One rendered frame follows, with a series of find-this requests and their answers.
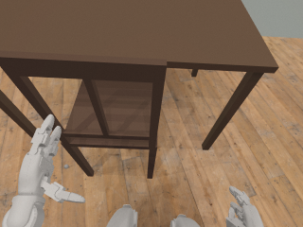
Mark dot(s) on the table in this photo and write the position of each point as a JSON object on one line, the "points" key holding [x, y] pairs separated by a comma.
{"points": [[217, 35]]}

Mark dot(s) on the robot left shin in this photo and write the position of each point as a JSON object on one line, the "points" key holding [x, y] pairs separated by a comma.
{"points": [[126, 206]]}

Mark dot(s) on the robot right thigh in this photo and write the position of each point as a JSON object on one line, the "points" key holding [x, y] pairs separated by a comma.
{"points": [[183, 222]]}

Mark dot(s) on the left robot hand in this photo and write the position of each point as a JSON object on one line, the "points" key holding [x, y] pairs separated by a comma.
{"points": [[38, 161]]}

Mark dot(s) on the robot left forearm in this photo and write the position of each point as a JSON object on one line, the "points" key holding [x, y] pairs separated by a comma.
{"points": [[26, 211]]}

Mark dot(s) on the chair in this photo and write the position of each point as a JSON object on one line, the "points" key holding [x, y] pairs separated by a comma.
{"points": [[118, 104]]}

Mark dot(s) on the right robot hand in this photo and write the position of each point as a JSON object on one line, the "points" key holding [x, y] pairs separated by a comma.
{"points": [[248, 215]]}

